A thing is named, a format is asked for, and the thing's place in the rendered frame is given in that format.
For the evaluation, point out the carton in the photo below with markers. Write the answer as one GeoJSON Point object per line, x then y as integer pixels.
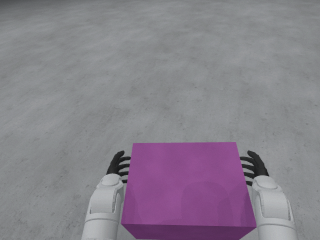
{"type": "Point", "coordinates": [187, 191]}

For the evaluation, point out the robot left forearm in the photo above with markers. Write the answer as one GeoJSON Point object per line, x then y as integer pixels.
{"type": "Point", "coordinates": [103, 213]}

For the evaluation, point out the robot right forearm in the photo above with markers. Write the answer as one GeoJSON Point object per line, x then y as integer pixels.
{"type": "Point", "coordinates": [273, 211]}

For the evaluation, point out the robot right hand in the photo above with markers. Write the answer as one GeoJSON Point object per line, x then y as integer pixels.
{"type": "Point", "coordinates": [258, 168]}

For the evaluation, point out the robot left hand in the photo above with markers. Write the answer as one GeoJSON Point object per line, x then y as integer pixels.
{"type": "Point", "coordinates": [115, 167]}

